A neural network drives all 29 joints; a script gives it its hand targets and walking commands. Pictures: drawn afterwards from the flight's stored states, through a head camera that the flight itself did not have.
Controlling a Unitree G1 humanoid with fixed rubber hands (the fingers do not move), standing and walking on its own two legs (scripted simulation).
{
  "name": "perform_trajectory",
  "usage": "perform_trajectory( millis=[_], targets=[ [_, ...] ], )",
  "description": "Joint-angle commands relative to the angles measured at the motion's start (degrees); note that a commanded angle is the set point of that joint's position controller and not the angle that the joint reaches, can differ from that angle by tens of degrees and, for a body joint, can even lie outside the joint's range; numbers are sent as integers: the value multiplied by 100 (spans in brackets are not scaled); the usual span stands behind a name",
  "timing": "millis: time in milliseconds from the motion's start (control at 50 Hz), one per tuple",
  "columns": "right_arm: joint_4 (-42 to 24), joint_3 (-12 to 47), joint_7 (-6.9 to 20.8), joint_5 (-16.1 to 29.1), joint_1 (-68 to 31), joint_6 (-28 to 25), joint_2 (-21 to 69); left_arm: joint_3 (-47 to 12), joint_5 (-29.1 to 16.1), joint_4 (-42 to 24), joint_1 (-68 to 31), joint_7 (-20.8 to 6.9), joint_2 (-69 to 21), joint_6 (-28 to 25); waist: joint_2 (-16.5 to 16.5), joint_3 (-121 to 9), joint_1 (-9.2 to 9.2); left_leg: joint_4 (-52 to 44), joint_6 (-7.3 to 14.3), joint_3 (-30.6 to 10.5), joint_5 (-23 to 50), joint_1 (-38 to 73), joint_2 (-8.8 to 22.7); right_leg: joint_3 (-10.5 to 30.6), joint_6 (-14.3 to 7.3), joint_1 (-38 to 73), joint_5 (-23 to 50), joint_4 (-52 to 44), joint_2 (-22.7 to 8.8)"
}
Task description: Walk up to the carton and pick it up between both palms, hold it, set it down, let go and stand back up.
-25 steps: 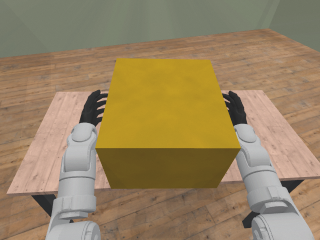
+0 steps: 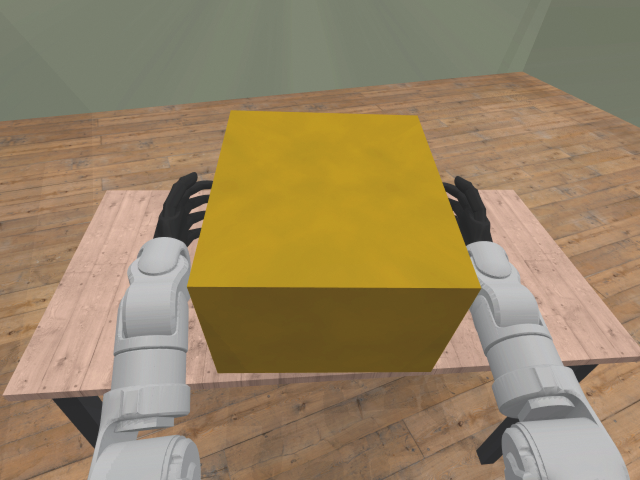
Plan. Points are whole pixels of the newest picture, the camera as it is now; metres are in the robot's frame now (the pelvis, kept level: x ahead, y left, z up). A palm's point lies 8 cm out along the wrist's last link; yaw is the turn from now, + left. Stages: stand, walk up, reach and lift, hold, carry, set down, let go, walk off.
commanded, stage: reach and lift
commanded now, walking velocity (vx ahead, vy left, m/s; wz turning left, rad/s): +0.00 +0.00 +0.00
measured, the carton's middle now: (325, 234) +0.40 +0.00 +0.13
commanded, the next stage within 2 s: hold in 0.44 s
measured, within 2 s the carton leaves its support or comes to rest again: neither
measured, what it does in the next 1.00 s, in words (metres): stands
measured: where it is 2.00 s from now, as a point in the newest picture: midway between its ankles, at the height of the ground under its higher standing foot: outside the picture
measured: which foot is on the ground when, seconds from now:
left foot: down 0.00-1.00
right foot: down 0.00-1.00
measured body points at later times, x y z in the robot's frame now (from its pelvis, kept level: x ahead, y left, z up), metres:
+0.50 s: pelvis +0.00 +0.00 +0.00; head -0.05 +0.03 +0.45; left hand +0.37 +0.18 +0.17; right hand +0.37 -0.19 +0.17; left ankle +0.03 +0.12 -0.75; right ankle -0.02 -0.12 -0.75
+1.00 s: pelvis +0.00 +0.00 +0.00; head -0.06 +0.03 +0.45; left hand +0.36 +0.19 +0.18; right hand +0.37 -0.18 +0.19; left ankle +0.03 +0.12 -0.75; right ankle -0.02 -0.12 -0.75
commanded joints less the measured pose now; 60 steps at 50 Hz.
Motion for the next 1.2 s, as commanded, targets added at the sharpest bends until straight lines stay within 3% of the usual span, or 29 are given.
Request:
perform_trajectory(
  millis=[0,80,420,580,700,840,1120,1180],
  targets=[
    [-1892,2162,635,362,-3844,-274,3370,-2910,-604,-989,-3337,-607,-3029,-247,482,-1740,-17,148,-146,12,1464,1459,-284,-162,216,-504,1357,-172,287],
    [-1868,2052,687,381,-3917,-211,3310,-2920,-603,-1012,-3373,-602,-3089,-125,554,-1705,-17,95,-153,15,1280,1426,-254,-173,171,-608,1067,-217,284],
    [-1935,2117,639,505,-4062,36,3397,-2809,-646,-1126,-3604,-647,-2984,20,444,-1846,-68,115,-105,24,1350,1430,-302,-146,256,-380,1454,-166,276],
    [-2064,2260,591,678,-4236,146,3430,-2732,-654,-1193,-3618,-658,-2919,161,392,-1904,27,131,-62,31,1372,1389,-322,-117,268,-305,1484,-150,280],
    [-1785,2078,578,621,-4254,312,3395,-2553,-575,-1040,-3729,-727,-2849,317,365,-1591,5,-5,-5,79,935,1244,-324,-111,264,-433,1069,-233,235],
    [-1611,1926,623,596,-4269,345,3353,-2537,-578,-1018,-3844,-749,-2885,333,440,-1639,-83,3,-37,63,946,1308,-295,-145,243,-459,1013,-223,247],
    [-1875,2106,633,762,-4409,331,3339,-2640,-666,-1194,-3853,-696,-2888,325,438,-1869,-21,104,-65,32,1319,1417,-295,-158,234,-387,1247,-177,303],
    [-1797,2020,645,718,-4417,355,3295,-2554,-610,-1081,-3824,-705,-2857,374,440,-1696,1,36,-40,45,1070,1318,-288,-149,220,-484,996,-225,270]
  ],
)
